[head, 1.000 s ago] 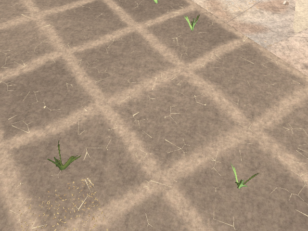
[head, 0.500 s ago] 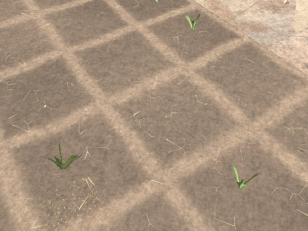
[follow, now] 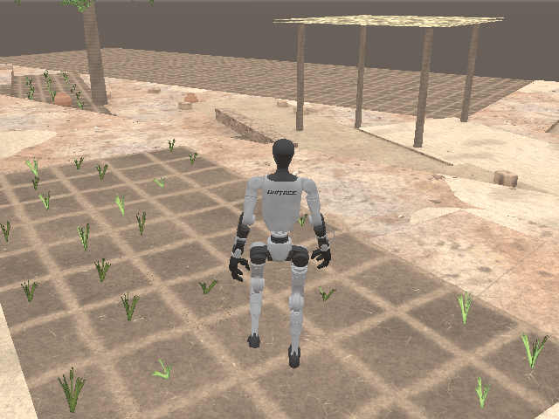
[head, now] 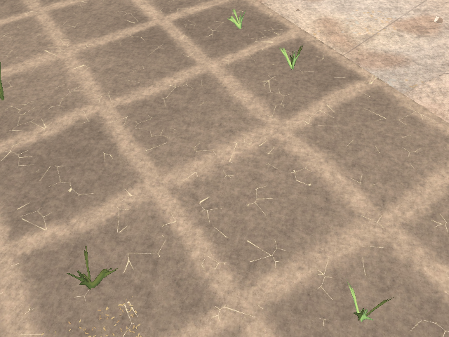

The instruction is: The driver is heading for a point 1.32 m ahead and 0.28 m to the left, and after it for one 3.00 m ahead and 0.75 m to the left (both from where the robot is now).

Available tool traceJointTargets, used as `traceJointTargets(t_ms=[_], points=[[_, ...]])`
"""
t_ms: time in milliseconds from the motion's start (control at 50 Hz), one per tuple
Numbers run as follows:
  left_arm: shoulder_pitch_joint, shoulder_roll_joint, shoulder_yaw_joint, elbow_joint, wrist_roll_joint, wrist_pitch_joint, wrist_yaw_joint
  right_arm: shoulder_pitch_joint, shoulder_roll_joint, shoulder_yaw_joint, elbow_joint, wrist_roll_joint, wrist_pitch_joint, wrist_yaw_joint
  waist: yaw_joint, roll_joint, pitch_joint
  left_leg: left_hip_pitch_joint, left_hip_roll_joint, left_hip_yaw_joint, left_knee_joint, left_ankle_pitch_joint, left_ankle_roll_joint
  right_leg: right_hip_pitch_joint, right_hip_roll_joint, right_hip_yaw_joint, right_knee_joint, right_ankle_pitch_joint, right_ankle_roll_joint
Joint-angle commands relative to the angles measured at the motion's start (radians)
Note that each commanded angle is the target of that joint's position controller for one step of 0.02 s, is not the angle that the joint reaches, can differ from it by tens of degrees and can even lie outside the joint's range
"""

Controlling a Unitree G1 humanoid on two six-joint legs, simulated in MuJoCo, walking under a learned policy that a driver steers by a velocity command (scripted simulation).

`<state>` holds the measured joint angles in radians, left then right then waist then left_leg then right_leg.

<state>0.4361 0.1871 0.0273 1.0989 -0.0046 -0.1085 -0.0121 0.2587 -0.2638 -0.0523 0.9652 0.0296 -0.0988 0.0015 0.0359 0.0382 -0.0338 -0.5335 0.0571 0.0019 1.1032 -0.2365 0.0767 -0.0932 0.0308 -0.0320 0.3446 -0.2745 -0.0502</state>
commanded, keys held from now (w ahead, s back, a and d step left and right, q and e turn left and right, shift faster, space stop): w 0.90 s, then w+q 0.10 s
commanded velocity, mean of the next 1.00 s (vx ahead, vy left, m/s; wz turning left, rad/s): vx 0.48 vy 0.00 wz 0.01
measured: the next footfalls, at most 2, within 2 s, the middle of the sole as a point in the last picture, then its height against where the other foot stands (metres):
left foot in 0.30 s outside the picture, level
right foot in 0.86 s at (288, 297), level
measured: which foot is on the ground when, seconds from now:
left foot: up 0.00-0.28, down 0.30-0.88, up 0.90-1.00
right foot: down 0.00-0.32, up 0.34-0.84, down 0.86-1.00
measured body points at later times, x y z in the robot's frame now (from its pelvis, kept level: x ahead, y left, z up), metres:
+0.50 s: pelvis +0.28 +0.06 +0.00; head +0.31 +0.06 +0.44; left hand +0.35 +0.32 -0.14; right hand +0.35 -0.21 -0.14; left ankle +0.32 +0.13 -0.75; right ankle +0.24 -0.09 -0.65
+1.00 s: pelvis +0.58 -0.02 -0.01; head +0.60 -0.03 +0.44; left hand +0.69 +0.25 -0.12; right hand +0.61 -0.29 -0.15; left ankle +0.49 +0.14 -0.65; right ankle +0.63 -0.10 -0.75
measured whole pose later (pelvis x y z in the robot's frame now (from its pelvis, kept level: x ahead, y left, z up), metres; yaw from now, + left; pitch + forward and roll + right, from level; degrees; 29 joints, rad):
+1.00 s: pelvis +0.58 -0.02 -0.01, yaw +1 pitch +1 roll +0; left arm 0.17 0.24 0.06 0.89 0.00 -0.11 -0.03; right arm 0.30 -0.27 -0.05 0.97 0.04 -0.09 0.00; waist -0.01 0.03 0.03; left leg -0.43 0.05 -0.04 1.17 -0.35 0.05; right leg -0.32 0.02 -0.08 0.45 -0.15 -0.06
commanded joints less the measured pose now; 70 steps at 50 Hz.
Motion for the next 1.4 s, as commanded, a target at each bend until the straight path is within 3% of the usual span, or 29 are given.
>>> traceJointTargets(t_ms=[20,100,200,260,300,320,340,360,380,400,420,460,580,660,740,800,840,860,880,900,920,960,980,1020,1080,1200,1300,1360,1400], points=[[0.061,0.109,0.008,-0.031,0.008,0.002,0.009,-0.064,-0.039,-0.011,-0.063,-0.01,-0.007,0.012,-0.002,-0.121,0.134,-0.272,0.062,-0.009,-0.07,0.112,-0.028,0.103,-0.233,0.218,-0.216,0.26,-0.115],[0.077,0.151,0.012,-0.051,0.009,0.013,0.031,-0.271,0.0,0.012,-0.145,-0.008,-0.004,0.017,0.033,-0.106,0.168,-0.209,0.027,0.035,-0.361,0.242,-0.058,0.031,-0.208,0.138,-0.251,0.329,-0.119],[0.127,0.164,0.023,-0.04,-0.011,0.016,0.037,-0.396,-0.02,0.018,-0.203,0.003,-0.01,0.041,0.037,-0.122,0.2,-0.143,-0.004,0.04,-0.541,0.284,-0.025,0.112,-0.257,0.107,-0.247,0.371,-0.119],[0.091,0.193,0.038,-0.053,-0.005,0.029,0.039,-0.329,-0.072,-0.003,-0.203,0.0,-0.018,0.05,-0.036,-0.154,0.112,0.001,-0.053,0.059,-0.57,0.209,0.022,0.215,-0.282,0.081,-0.105,0.741,-0.088],[0.054,0.197,0.039,-0.071,0.007,0.045,0.036,-0.045,-0.149,-0.045,-0.123,0.005,-0.012,0.037,-0.181,-0.176,-0.072,0.377,-0.098,0.083,-0.567,0.196,0.073,0.149,-0.23,0.035,0.233,0.98,-0.047],[0.053,0.164,0.024,-0.1,0.021,0.044,0.032,0.138,-0.219,-0.064,-0.085,-0.009,-0.005,0.025,-0.233,-0.073,-0.215,0.711,0.097,-0.146,-0.54,0.148,0.134,-0.103,-0.174,0.015,0.552,0.659,-0.022],[0.202,-0.009,-0.019,-0.097,0.009,0.02,0.015,0.199,-0.263,-0.069,-0.057,-0.027,-0.003,0.034,-0.135,0.228,-0.393,1.007,0.344,-0.686,-0.702,-0.121,0.307,-0.459,0.036,0.069,0.915,-0.185,0.033],[0.128,0.091,0.003,-0.092,-0.019,-0.011,0.008,0.164,-0.169,-0.045,-0.057,-0.022,-0.003,0.035,-0.166,0.158,-0.337,0.953,0.314,-0.781,-0.816,-0.187,0.268,-0.564,0.001,0.191,1.044,-0.266,0.008],[0.012,0.151,0.021,-0.135,-0.045,-0.027,0.007,0.063,-0.129,-0.033,-0.07,-0.017,-0.007,0.032,-0.142,0.117,-0.155,0.796,0.288,-0.607,-0.829,-0.113,0.219,-0.639,-0.05,0.155,1.065,-0.196,-0.007],[-0.056,0.164,0.023,-0.153,-0.043,-0.034,0.016,-0.03,-0.105,-0.024,-0.092,-0.019,-0.014,0.034,-0.107,-0.003,-0.075,0.617,0.256,-0.469,-0.855,0.028,0.194,-0.594,-0.106,0.134,1.018,-0.096,-0.011],[-0.083,0.161,0.034,-0.157,-0.029,-0.029,0.025,-0.079,-0.083,-0.018,-0.096,-0.031,-0.02,0.039,-0.07,-0.039,-0.024,0.477,0.22,-0.369,-0.879,0.134,0.177,-0.54,-0.14,0.12,0.96,-0.041,-0.01],[-0.036,0.115,0.037,-0.152,-0.02,0.0,0.031,-0.091,-0.046,-0.007,-0.078,-0.04,-0.025,0.046,-0.013,0.006,-0.004,0.352,0.171,-0.261,-0.938,0.171,0.171,-0.443,-0.178,0.124,0.889,-0.006,-0.011],[-0.235,0.12,0.046,-0.234,0.0,0.022,0.033,0.017,-0.112,-0.02,-0.031,-0.032,-0.019,0.009,-0.034,0.0,0.092,0.327,0.146,-0.14,-1.018,0.211,0.174,-0.594,-0.203,0.088,0.577,0.221,0.04],[-0.391,0.098,0.033,-0.276,-0.006,0.01,0.016,0.091,-0.132,-0.022,-0.014,-0.019,-0.01,-0.003,-0.085,0.003,0.104,0.364,0.111,-0.064,-1.012,0.231,0.132,-0.536,-0.148,0.035,0.316,0.394,0.044],[-0.503,0.108,0.026,-0.322,-0.017,0.004,-0.008,0.17,-0.138,-0.026,0.02,-0.011,0.007,-0.006,-0.118,0.007,0.127,0.512,0.166,-0.074,-0.956,0.233,0.126,-0.569,-0.125,0.035,0.208,0.349,0.029],[-0.487,0.142,0.035,-0.339,-0.019,-0.005,-0.024,0.164,-0.156,-0.036,0.026,-0.009,0.025,-0.011,-0.081,0.03,0.104,0.606,0.21,-0.088,-0.873,0.357,0.101,-0.514,-0.101,0.029,0.161,0.233,-0.01],[-0.288,0.203,0.069,-0.285,-0.017,-0.009,-0.021,0.121,-0.153,-0.033,0.012,-0.013,0.035,-0.011,0.031,0.041,-0.02,0.583,0.155,-0.035,-0.637,0.658,0.064,-0.228,-0.039,-0.023,0.132,0.21,-0.054],[-0.092,0.269,0.093,-0.236,-0.007,-0.008,-0.012,0.118,-0.119,-0.017,-0.009,-0.025,0.036,-0.012,0.104,-0.003,-0.162,0.422,0.101,0.009,-0.375,0.557,0.03,0.076,-0.132,0.076,0.173,0.234,-0.109],[0.038,0.377,0.121,-0.207,0.009,-0.001,-0.01,0.238,0.003,0.02,-0.024,-0.029,0.016,-0.001,0.073,-0.246,-0.322,-0.001,-0.072,0.05,0.036,0.11,-0.049,0.489,-0.393,0.539,0.118,0.092,-0.274],[0.046,0.297,0.095,-0.204,0.003,0.002,-0.013,0.223,-0.031,0.015,-0.008,-0.012,-0.011,0.004,0.083,-0.271,-0.381,-0.146,-0.105,-0.102,0.19,-0.326,-0.042,0.531,-0.441,0.786,-0.032,0.008,-0.301],[-0.046,0.235,0.076,-0.219,-0.002,0.0,-0.011,0.129,-0.122,-0.009,-0.033,0.02,-0.026,0.007,0.073,-0.211,-0.216,-0.235,-0.043,-0.128,0.251,-0.282,-0.019,0.402,-0.411,0.624,-0.039,-0.001,-0.236],[-0.203,0.163,0.053,-0.249,0.004,-0.003,-0.012,0.034,-0.116,-0.016,-0.048,0.014,-0.02,-0.005,0.015,-0.092,-0.047,-0.174,0.048,-0.092,0.146,-0.115,-0.015,0.101,-0.335,0.358,-0.101,0.138,-0.171],[-0.235,0.137,0.046,-0.247,0.012,-0.01,-0.014,0.048,-0.103,-0.024,-0.043,0.007,-0.003,-0.01,-0.02,-0.111,-0.012,-0.111,0.079,-0.101,0.089,-0.065,-0.015,0.011,-0.298,0.271,-0.139,0.168,-0.146],[-0.23,0.135,0.048,-0.226,0.019,-0.019,-0.016,0.09,-0.05,-0.022,-0.028,0.006,0.028,-0.011,-0.047,-0.126,0.011,-0.047,0.086,-0.102,0.056,-0.017,-0.021,-0.075,-0.273,0.179,-0.191,0.216,-0.143],[-0.196,0.168,0.059,-0.2,0.025,-0.025,0.0,0.036,-0.047,-0.03,-0.055,0.003,0.045,-0.013,-0.051,-0.102,0.056,-0.138,0.079,-0.132,-0.025,0.1,-0.034,-0.071,-0.273,0.082,-0.224,0.308,-0.146],[-0.157,0.189,0.061,-0.186,0.018,-0.016,0.03,-0.143,-0.025,-0.023,-0.122,-0.012,0.035,0.014,-0.005,-0.084,0.105,-0.161,0.051,-0.058,-0.339,0.352,-0.041,-0.011,-0.255,-0.078,-0.253,0.344,-0.104],[-0.068,0.209,0.071,-0.156,0.002,0.019,0.039,-0.28,-0.009,-0.011,-0.209,-0.01,0.035,0.047,0.039,-0.066,0.147,-0.247,0.035,0.013,-0.453,0.254,-0.01,0.195,-0.317,-0.132,-0.172,0.474,-0.097],[-0.103,0.246,0.081,-0.174,-0.005,0.041,0.048,-0.256,-0.04,-0.025,-0.243,-0.005,0.038,0.066,-0.011,-0.112,0.094,-0.116,-0.035,0.1,-0.468,0.11,0.034,0.236,-0.328,-0.177,-0.023,0.877,-0.069],[-0.137,0.273,0.087,-0.191,-0.007,0.056,0.055,-0.07,-0.111,-0.063,-0.215,0.001,0.042,0.065,-0.124,-0.139,-0.025,0.158,-0.115,0.139,-0.491,0.067,0.085,0.19,-0.304,-0.2,0.256,1.096,-0.039]])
